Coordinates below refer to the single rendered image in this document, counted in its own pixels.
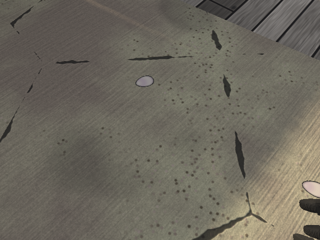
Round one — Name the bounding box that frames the right robot hand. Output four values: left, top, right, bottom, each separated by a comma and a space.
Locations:
293, 198, 320, 240

